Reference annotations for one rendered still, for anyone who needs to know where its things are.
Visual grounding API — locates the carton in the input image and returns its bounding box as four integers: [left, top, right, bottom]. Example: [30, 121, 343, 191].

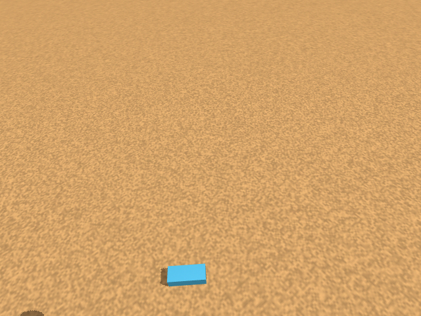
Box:
[167, 264, 207, 286]

